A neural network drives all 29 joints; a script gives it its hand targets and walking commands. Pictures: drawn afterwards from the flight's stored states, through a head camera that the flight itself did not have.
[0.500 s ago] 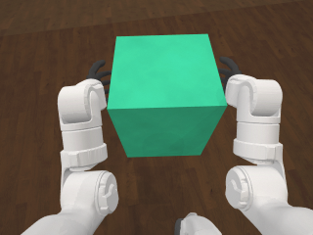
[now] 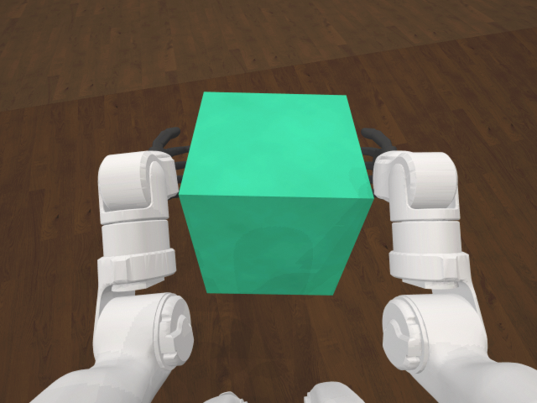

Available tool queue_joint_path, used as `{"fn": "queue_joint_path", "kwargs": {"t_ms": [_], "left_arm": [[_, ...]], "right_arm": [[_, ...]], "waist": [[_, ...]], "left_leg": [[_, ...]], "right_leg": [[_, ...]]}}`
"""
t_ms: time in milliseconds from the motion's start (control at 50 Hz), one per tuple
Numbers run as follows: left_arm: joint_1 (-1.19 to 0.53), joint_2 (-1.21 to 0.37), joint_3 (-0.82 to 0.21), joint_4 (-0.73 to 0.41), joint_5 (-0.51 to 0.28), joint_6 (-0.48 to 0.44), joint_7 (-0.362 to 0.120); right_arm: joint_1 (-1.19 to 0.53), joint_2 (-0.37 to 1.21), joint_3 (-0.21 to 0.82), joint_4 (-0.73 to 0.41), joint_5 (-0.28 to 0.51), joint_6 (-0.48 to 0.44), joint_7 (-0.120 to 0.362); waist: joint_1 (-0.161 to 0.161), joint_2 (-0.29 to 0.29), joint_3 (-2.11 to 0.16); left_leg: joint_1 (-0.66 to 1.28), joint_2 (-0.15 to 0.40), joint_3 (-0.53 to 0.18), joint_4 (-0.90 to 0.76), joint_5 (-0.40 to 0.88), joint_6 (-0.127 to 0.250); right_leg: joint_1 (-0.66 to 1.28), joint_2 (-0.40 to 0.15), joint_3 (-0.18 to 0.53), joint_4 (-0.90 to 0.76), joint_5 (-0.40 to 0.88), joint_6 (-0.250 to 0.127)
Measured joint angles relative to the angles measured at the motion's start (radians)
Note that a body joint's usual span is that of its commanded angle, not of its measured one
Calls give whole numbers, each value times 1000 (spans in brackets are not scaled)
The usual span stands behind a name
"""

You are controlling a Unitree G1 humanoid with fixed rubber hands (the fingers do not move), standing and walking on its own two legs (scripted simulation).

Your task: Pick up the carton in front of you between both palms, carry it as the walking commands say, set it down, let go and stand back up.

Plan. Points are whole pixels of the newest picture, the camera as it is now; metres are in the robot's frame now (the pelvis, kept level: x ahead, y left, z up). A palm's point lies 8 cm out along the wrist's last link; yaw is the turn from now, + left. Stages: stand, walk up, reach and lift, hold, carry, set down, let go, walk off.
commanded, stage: carry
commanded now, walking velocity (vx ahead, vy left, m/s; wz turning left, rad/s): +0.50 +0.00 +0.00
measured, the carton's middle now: (272, 200) +0.39 -0.02 +0.07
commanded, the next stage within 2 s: none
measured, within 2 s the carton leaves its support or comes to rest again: neither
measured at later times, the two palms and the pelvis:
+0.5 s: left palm (156, 28) +0.67 +0.14 +0.22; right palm (321, 5) +0.71 -0.16 +0.22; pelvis +0.32 -0.04 +0.06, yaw +0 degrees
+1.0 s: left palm out of the picture +1.04 +0.10 +0.29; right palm out of the picture +1.02 -0.20 +0.29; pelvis +0.66 -0.02 +0.11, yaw -1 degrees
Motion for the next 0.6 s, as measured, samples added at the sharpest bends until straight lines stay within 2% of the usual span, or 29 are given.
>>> {"fn": "queue_joint_path", "kwargs": {"t_ms": [80, 140, 200, 240, 260, 280, 340, 360, 400, 500, 560, 600], "left_arm": [[-9, -25, 17, -82, 25, 19, 0], [-16, -35, 24, -138, 33, 21, -1], [-22, -35, 23, -140, 39, 18, 0], [-34, -32, 14, -100, 41, 11, -1], [-42, -34, 5, -69, 43, 1, -1], [-46, -38, -8, -38, 47, -11, -1], [-14, -38, -48, 10, 42, -17, 2], [3, -33, -58, 9, 31, -13, 3], [29, -24, -67, -4, 6, -6, 9], [28, -17, -59, -61, -30, -7, 24], [4, -17, -50, -76, -31, -10, 26], [-12, -16, -43, -65, -28, -8, 26]], "right_arm": [[10, -11, -3, -75, 51, 4, -22], [-13, -9, -20, -106, 57, 0, -26], [-42, -8, -32, -91, 52, 1, -29], [-57, -18, -40, -61, 44, 7, -22], [-61, -30, -44, -45, 40, 9, -16], [-57, -39, -49, -29, 37, 7, -9], [-45, -43, -59, 23, 17, 10, 6], [-45, -38, -62, 32, 8, 17, 6], [-45, -25, -66, 31, -10, 29, 6], [-47, -9, -72, -44, -25, 41, 7], [-51, -7, -75, -82, -25, 42, 7], [-55, -9, -77, -79, -24, 41, 7]], "waist": [[-26, 10, 36], [-27, 13, 31], [-8, 24, -1], [23, 42, -24], [47, 57, -29], [70, 61, -35], [139, 30, -38], [157, 23, -35], [180, 16, -23], [198, 16, 0], [189, 13, -9], [173, 1, -25]], "left_leg": [[122, 14, -9, -116, -12, -6], [206, 23, -16, -187, -34, -18], [290, 40, -22, -232, -76, -44], [332, 72, -31, -196, -136, -64], [331, 98, -39, -120, -169, -67], [295, 117, -56, 9, -149, -67], [101, 59, -154, 484, -88, -63], [35, 44, -159, 585, -68, -58], [-79, 34, -152, 664, -32, -47], [-278, 57, -115, 567, 7, -47], [-309, 76, -85, 371, 40, -51], [-280, 69, -52, 222, 43, -42]], "right_leg": [[-190, -6, -29, -22, 26, -9], [-257, -24, -54, -203, 40, -2], [-232, -23, -91, -464, 83, -1], [-154, 5, -148, -619, 118, -17], [-119, 22, -170, -638, 164, -25], [-102, 29, -182, -611, 147, -24], [-27, 32, -173, -625, 63, -20], [4, 31, -166, -656, 60, -13], [68, 26, -157, -720, 60, -7], [214, 14, -150, -836, 25, -2], [301, 7, -144, -895, -7, 15], [360, -10, -139, -920, -39, 34]]}}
